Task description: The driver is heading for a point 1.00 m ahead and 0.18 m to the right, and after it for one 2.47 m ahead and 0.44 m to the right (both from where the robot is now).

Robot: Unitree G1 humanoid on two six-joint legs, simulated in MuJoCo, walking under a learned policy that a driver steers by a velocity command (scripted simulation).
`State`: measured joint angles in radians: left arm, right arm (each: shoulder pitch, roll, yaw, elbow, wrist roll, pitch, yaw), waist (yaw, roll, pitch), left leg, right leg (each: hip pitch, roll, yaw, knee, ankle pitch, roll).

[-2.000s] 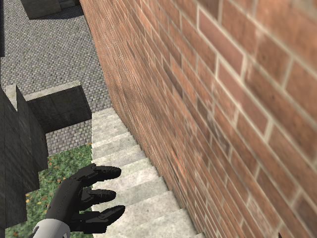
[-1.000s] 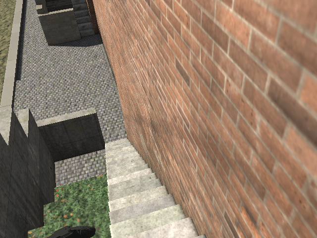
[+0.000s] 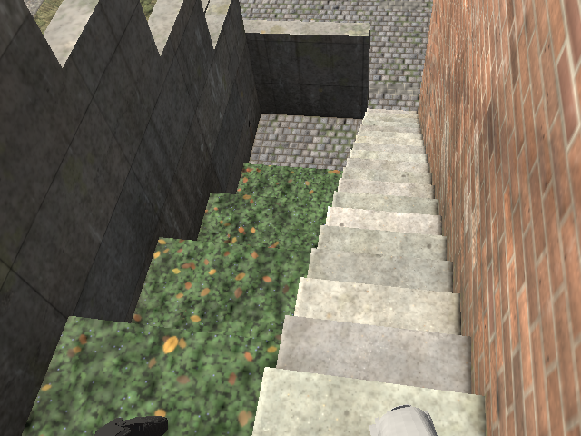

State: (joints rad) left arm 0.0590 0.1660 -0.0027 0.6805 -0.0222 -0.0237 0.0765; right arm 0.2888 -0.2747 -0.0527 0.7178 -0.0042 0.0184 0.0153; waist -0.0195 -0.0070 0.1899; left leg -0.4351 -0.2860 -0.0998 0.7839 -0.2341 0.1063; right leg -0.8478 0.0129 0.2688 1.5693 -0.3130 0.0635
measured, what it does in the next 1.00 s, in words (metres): goes down, turning right: right foot 0.19 m lower, then left foot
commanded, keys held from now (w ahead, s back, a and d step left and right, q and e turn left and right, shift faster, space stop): e+shift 0.56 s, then shift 0.44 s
